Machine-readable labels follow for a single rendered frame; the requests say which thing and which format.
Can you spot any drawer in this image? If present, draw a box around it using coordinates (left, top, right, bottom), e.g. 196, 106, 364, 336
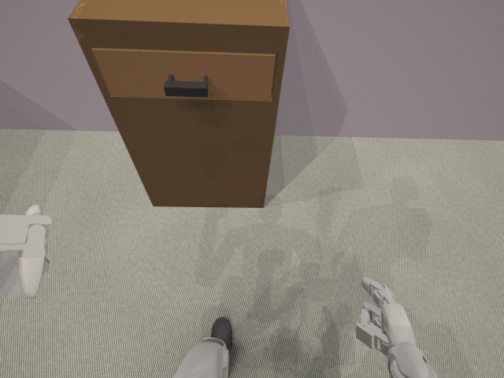
92, 48, 276, 100

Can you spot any handle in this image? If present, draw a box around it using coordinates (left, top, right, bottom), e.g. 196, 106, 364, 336
164, 75, 208, 97

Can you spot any right robot hand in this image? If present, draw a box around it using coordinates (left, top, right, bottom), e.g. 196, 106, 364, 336
356, 276, 417, 356

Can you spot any left robot hand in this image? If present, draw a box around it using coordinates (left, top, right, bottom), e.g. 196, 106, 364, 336
0, 205, 52, 300

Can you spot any robot left foot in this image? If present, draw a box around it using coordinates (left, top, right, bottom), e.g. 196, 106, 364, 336
211, 317, 232, 376

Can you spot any right robot forearm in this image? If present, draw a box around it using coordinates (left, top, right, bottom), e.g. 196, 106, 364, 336
387, 344, 438, 378

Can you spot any robot left shin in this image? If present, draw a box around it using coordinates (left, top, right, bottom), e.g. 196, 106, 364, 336
199, 338, 227, 350

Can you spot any cabinet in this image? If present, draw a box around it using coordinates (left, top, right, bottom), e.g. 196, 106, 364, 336
68, 0, 290, 208

